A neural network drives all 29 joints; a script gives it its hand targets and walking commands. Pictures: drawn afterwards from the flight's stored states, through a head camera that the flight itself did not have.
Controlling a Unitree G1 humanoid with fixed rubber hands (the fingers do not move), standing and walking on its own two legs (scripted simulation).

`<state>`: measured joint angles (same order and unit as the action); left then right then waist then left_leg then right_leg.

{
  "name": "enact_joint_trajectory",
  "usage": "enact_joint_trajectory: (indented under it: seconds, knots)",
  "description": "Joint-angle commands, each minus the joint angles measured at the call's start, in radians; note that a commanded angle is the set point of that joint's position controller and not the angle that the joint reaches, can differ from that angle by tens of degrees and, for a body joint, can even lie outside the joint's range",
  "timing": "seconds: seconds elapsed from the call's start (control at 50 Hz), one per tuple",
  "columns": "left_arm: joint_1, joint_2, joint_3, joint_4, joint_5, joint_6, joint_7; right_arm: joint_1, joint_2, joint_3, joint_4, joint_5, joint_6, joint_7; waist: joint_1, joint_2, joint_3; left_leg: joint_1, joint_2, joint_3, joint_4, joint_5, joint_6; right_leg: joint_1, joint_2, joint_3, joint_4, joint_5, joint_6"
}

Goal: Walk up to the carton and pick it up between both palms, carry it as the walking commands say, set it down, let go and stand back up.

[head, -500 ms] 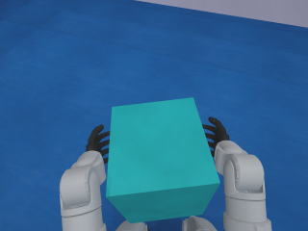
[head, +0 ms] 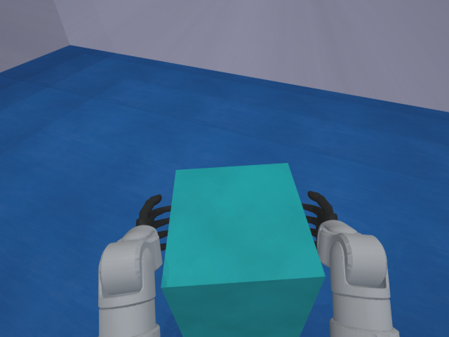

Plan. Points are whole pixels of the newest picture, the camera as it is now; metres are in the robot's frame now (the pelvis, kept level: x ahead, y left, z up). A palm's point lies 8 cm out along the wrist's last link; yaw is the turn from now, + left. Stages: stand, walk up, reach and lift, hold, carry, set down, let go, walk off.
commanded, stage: carry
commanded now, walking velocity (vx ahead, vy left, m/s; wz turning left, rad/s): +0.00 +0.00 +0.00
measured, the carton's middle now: (237, 256) +0.27 +0.00 +0.03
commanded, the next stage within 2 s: none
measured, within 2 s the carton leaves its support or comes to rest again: neither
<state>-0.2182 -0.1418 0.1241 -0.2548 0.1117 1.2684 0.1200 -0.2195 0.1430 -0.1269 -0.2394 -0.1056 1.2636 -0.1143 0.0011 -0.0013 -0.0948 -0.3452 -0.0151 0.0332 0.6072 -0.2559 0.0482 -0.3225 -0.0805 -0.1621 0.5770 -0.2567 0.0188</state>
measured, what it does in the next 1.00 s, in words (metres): stands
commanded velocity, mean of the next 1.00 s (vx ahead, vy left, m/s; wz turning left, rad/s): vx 0.00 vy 0.00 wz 0.00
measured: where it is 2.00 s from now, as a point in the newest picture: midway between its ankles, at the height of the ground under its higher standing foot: outside the picture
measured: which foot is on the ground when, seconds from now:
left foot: down 0.00-1.00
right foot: down 0.00-1.00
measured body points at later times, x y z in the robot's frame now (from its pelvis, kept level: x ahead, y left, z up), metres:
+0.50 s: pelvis -0.03 -0.03 +0.00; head -0.05 -0.04 +0.45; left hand +0.25 +0.11 +0.08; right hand +0.25 -0.18 +0.07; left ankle +0.04 +0.09 -0.73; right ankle +0.04 -0.13 -0.73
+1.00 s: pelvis +0.00 -0.03 +0.00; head -0.01 -0.03 +0.45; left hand +0.29 +0.12 +0.07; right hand +0.29 -0.18 +0.07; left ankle +0.04 +0.09 -0.73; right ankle +0.04 -0.13 -0.73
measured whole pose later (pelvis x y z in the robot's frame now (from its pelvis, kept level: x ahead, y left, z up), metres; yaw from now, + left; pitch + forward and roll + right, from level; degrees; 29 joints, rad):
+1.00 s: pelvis +0.00 -0.03 +0.00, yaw +0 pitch +3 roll -1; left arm -0.22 -0.14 0.13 -0.19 0.11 1.15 0.11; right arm -0.24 0.15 -0.15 -0.19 -0.12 1.17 -0.11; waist -0.01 0.01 -0.10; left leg -0.42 0.02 0.02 0.59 -0.23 0.00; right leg -0.40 -0.03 -0.15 0.56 -0.23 -0.04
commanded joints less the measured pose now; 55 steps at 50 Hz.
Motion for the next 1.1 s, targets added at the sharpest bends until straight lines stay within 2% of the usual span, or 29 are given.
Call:
enact_joint_trajectory:
  seconds: [0.0,0.06,0.08,0.12,0.2,0.22,0.24,0.34,0.42,0.46,0.58,0.62,0.64,0.66,0.68,0.7,0.72,0.74,0.76,0.82,0.86,0.9,0.92,0.94,0.96,1.0,1.02,1.06,1.08]
  knots:
    - [-0.609,-0.976,-0.718,-0.061,-0.458,0.002,-0.286,-0.613,0.919,0.678,-0.128,0.420,-0.013,0.258,-0.036,0.147,-0.164,0.008,0.231,-0.290,-0.386,-0.225,-0.028,0.026,-0.007,0.074,-0.006,-0.112,0.023]
    - [-0.585,-0.961,-0.690,-0.028,-0.446,0.008,-0.294,-0.590,0.934,0.673,-0.079,0.398,-0.008,0.251,-0.035,0.066,-0.184,0.051,0.238,-0.306,-0.374,-0.168,-0.020,0.016,-0.002,0.087,-0.044,-0.077,0.008]
    - [-0.606,-0.987,-0.701,-0.028,-0.449,0.003,-0.290,-0.599,0.933,0.658,-0.087,0.402,-0.012,0.253,-0.034,0.142,-0.237,0.086,0.213,-0.276,-0.363,-0.183,-0.030,0.038,0.013,0.069,-0.031,-0.113,0.017]
    - [-0.593,-0.968,-0.697,-0.057,-0.437,-0.003,-0.284,-0.607,0.948,0.672,-0.091,0.407,-0.013,0.255,-0.028,0.121,-0.265,0.074,0.199,-0.248,-0.350,-0.222,-0.021,0.086,0.007,0.090,-0.074,-0.074,-0.006]
    - [-0.566,-0.938,-0.675,-0.047,-0.413,-0.008,-0.283,-0.568,0.950,0.707,-0.064,0.403,-0.005,0.256,-0.019,0.000,-0.205,-0.030,0.161,-0.189,-0.304,-0.201,-0.023,0.094,-0.032,0.129,-0.147,-0.104,-0.019]
    - [-0.574,-0.948,-0.678,-0.032,-0.412,-0.007,-0.285,-0.607,0.959,0.708,-0.082,0.413,-0.009,0.258,-0.021,-0.002,-0.182,-0.009,0.168,-0.182,-0.294,-0.155,-0.024,0.066,-0.041,0.130,-0.144,-0.081,-0.020]
    - [-0.557,-0.951,-0.665,-0.029,-0.416,-0.008,-0.292,-0.624,0.945,0.714,-0.098,0.418,-0.008,0.256,-0.022,0.035,-0.179,-0.081,0.176,-0.230,-0.349,-0.290,-0.028,0.092,-0.010,0.099,-0.107,-0.165,-0.018]
    - [-0.535,-0.946,-0.636,-0.014,-0.388,-0.027,-0.284,-0.685,0.951,0.715,-0.123,0.433,-0.019,0.258,-0.015,0.036,-0.237,-0.032,0.135,-0.154,-0.251,-0.162,-0.028,0.074,-0.046,0.153,-0.161,-0.136,-0.025]
    - [-0.532,-0.909,-0.610,0.016,-0.377,-0.047,-0.280,-0.655,0.927,0.665,-0.066,0.417,-0.030,0.250,-0.017,-0.091,-0.203,-0.032,0.057,-0.062,-0.145,-0.132,-0.034,-0.028,-0.083,0.211,-0.288,-0.348,-0.023]
    - [-0.576,-0.931,-0.653,-0.118,-0.412,-0.047,-0.273,-0.661,0.971,0.720,-0.159,0.442,-0.027,0.249,-0.014,-0.078,-0.283,0.066,0.066,-0.070,-0.101,0.014,-0.034,-0.037,-0.097,0.206,-0.294,-0.271,-0.029]
    - [-0.487,-0.881,-0.599,-0.037,-0.360,-0.067,-0.272,-0.564,0.892,0.624,-0.064,0.360,-0.055,0.241,-0.021,-0.022,-0.289,0.039,0.044,-0.024,-0.073,0.001,-0.030,-0.024,-0.112,0.226,-0.301,-0.294,-0.043]
    - [-0.551,-0.891,-0.621,-0.066,-0.383,-0.071,-0.267,-0.613,0.930,0.644,-0.072,0.384,-0.052,0.244,-0.018,-0.069,-0.318,0.055,0.022,-0.017,-0.062,-0.026,-0.015,-0.025,-0.083,0.196,-0.306,-0.338,-0.024]
    - [-0.453,-0.836,-0.514,0.096,-0.291,-0.099,-0.265,-0.530,0.868,0.560,0.076,0.304,-0.083,0.244,-0.018,-0.054,-0.302,0.054,0.049,-0.040,-0.070,0.022,-0.014,-0.035,-0.086,0.219,-0.296,-0.287,-0.039]
    - [-0.495,-0.916,-0.703,-0.176,-0.412,-0.083,-0.259,-0.583,0.915,0.719,-0.204,0.429,-0.066,0.244,-0.021,-0.022,-0.295,0.060,0.062,-0.058,-0.092,-0.002,-0.006,-0.048,-0.081,0.196,-0.277,-0.269,-0.034]
    - [-0.508,-0.893,-0.598,0.008,-0.346,-0.077,-0.261,-0.625,0.906,0.630,-0.053,0.371,-0.065,0.247,-0.018,-0.012,-0.322,0.065,0.062,-0.052,-0.095,-0.002,-0.006,-0.018,-0.079,0.189,-0.272,-0.254,-0.034]
    - [-0.552,-0.912,-0.643,-0.121,-0.385,-0.093,-0.263,-0.612,0.923,0.648,-0.107,0.378,-0.080,0.244,-0.020,0.004,-0.311,0.047,0.090,-0.073,-0.107,0.043,-0.008,-0.009,-0.085,0.187,-0.234,-0.181,-0.037]
    - [-0.529,-0.856,-0.565,0.004,-0.326,-0.103,-0.262,-0.564,0.885,0.576,0.006,0.322,-0.094,0.237,-0.018,0.003,-0.304,-0.006,0.101,-0.096,-0.122,0.017,-0.005,0.022,-0.075,0.195,-0.237,-0.148,-0.040]
    - [-0.523,-0.909,-0.660,-0.115,-0.384,-0.092,-0.254,-0.592,0.928,0.680,-0.138,0.402,-0.087,0.238,-0.016,0.035,-0.310,0.002,0.099,-0.089,-0.132,0.001,-0.008,0.040,-0.059,0.172,-0.210,-0.125,-0.042]
    - [-0.497,-0.901,-0.624,-0.079,-0.365,-0.090,-0.252,-0.590,0.921,0.653,-0.100,0.387,-0.087,0.239,-0.006,0.055,-0.367,0.013,0.109,-0.094,-0.117,0.060,-0.004,0.099,-0.067,0.172,-0.188,-0.041,-0.046]
    - [-0.478,-0.877,-0.579,0.018,-0.324,-0.103,-0.253,-0.560,0.889,0.609,-0.025,0.335,-0.102,0.234,-0.010,0.019,-0.354,0.018,0.125,-0.094,-0.119,0.125,-0.009,0.096,-0.069,0.156,-0.144,0.069,-0.047]
    - [-0.479,-0.902,-0.661,-0.114,-0.397,-0.095,-0.249,-0.579,0.902,0.693,-0.183,0.409,-0.090,0.231,-0.015,-0.020,-0.339,0.011,0.127,-0.103,-0.114,0.121,0.000,0.097,-0.063,0.146,-0.145,0.066,-0.045]
    - [-0.443,-0.885,-0.577,0.044,-0.320,-0.112,-0.253,-0.505,0.843,0.577,0.014,0.306,-0.114,0.232,-0.017,0.036,-0.352,0.043,0.145,-0.113,-0.118,0.211,-0.006,0.109,-0.062,0.138,-0.090,0.163,-0.043]
    - [-0.467,-0.905,-0.651,-0.061,-0.375,-0.104,-0.249,-0.533,0.880,0.648,-0.098,0.369,-0.112,0.231,-0.017,0.065,-0.327,0.022,0.153,-0.125,-0.117,0.238,0.000,0.101,-0.063,0.136,-0.081,0.166,-0.043]
    - [-0.461,-0.874,-0.548,0.087,-0.292,-0.136,-0.249,-0.477,0.836,0.526,0.105,0.266,-0.133,0.237,-0.012,0.100,-0.374,0.066,0.163,-0.118,-0.116,0.271,-0.007,0.113,-0.054,0.139,-0.052,0.154,-0.048]
    - [-0.519,-0.930,-0.700,-0.179,-0.420,-0.121,-0.250,-0.532,0.895,0.674,-0.156,0.386,-0.123,0.234,-0.020,0.048,-0.348,0.057,0.161,-0.130,-0.129,0.205,-0.002,0.089,-0.051,0.144,-0.074,0.143,-0.044]
    - [-0.438,-0.858,-0.522,0.129,-0.271,-0.142,-0.253,-0.471,0.834,0.518,0.129,0.242,-0.149,0.233,-0.014,0.009,-0.356,0.046,0.170,-0.127,-0.132,0.218,0.003,0.115,-0.045,0.149,-0.070,0.148,-0.044]
    - [-0.531,-0.938,-0.723,-0.204,-0.416,-0.133,-0.243,-0.532,0.910,0.690,-0.178,0.398,-0.136,0.228,-0.024,0.056,-0.348,0.050,0.165,-0.135,-0.115,0.283,0.003,0.124,-0.055,0.154,-0.041,0.198,-0.050]
    - [-0.546,-0.909,-0.658,-0.127,-0.400,-0.112,-0.254,-0.540,0.881,0.662,-0.118,0.353,-0.127,0.224,-0.014,0.024,-0.374,0.076,0.171,-0.127,-0.085,0.414,-0.001,0.147,-0.056,0.132,-0.014,0.267,-0.049]
    - [-0.460,-0.882,-0.582,0.038,-0.332,-0.124,-0.258,-0.506,0.870,0.584,0.007,0.305,-0.140,0.220,-0.020,0.025,-0.363,0.069,0.170,-0.117,-0.084,0.343,0.000,0.121,-0.063,0.146,-0.037,0.250,-0.056]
